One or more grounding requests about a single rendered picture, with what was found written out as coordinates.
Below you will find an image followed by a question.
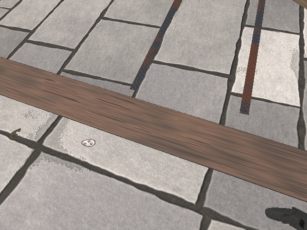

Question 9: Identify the robot right hand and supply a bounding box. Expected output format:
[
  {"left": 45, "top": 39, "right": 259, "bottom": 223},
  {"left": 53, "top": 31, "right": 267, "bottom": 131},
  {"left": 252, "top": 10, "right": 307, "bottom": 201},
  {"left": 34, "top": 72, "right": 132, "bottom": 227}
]
[{"left": 265, "top": 207, "right": 307, "bottom": 230}]

